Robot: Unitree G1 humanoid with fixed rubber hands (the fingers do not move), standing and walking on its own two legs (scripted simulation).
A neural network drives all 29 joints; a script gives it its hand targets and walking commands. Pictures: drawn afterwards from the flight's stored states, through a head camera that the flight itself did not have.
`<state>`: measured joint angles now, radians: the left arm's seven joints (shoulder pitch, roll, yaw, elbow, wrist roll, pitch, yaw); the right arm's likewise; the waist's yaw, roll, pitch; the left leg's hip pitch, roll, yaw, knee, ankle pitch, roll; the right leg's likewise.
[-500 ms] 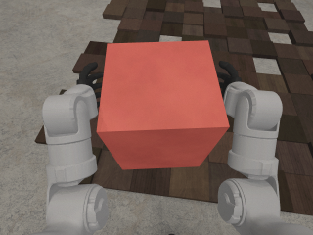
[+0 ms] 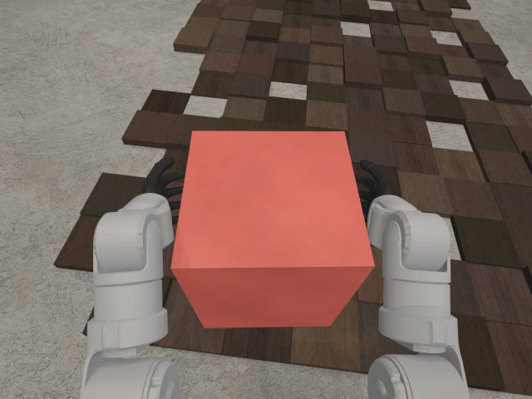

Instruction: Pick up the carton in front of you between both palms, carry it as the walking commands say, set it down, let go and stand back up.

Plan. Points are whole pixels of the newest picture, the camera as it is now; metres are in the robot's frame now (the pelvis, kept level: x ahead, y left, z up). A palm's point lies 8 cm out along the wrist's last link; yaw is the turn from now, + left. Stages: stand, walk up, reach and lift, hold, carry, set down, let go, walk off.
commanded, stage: carry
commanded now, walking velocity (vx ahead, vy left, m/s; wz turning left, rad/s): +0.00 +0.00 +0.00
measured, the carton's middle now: (268, 238) +0.37 +0.00 +0.04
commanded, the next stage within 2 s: none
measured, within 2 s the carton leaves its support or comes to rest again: neither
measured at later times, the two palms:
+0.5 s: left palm (150, 192) +0.39 +0.16 +0.12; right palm (370, 194) +0.39 -0.14 +0.11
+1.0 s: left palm (150, 204) +0.37 +0.16 +0.12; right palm (378, 207) +0.37 -0.14 +0.12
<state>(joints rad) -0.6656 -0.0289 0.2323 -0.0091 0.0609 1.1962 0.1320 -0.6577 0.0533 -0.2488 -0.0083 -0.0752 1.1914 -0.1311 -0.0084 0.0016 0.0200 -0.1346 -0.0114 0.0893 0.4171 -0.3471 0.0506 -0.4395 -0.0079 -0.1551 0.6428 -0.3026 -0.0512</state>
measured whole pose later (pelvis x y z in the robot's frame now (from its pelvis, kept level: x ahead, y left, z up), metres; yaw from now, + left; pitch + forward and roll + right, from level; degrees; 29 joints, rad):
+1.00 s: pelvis +0.02 +0.01 -0.01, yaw +0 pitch +2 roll +0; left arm -0.66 0.00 0.20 0.22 0.06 1.21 0.12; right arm -0.66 0.00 -0.19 0.23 -0.06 1.22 -0.13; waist 0.00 0.00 -0.09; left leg -0.25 0.01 0.09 0.56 -0.34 0.02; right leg -0.33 -0.01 -0.13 0.56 -0.26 -0.06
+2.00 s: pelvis -0.01 +0.01 -0.01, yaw -1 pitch +1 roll +0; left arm -0.67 0.00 0.20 0.23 0.06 1.21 0.12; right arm -0.67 0.00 -0.19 0.23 -0.06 1.22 -0.13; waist 0.00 0.00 -0.09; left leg -0.28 0.01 0.10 0.54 -0.29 0.03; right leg -0.35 -0.01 -0.13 0.52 -0.19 -0.06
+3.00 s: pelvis -0.01 +0.02 -0.01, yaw -1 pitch +2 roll +0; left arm -0.67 0.00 0.20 0.23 0.06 1.21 0.12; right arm -0.67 0.00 -0.20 0.23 -0.06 1.22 -0.13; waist 0.00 0.00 -0.09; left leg -0.29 0.00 0.11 0.54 -0.29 0.04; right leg -0.36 -0.03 -0.13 0.52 -0.19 -0.04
